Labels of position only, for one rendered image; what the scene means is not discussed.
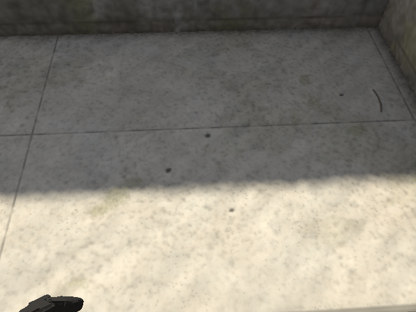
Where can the left robot hand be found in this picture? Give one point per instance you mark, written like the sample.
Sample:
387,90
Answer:
47,303

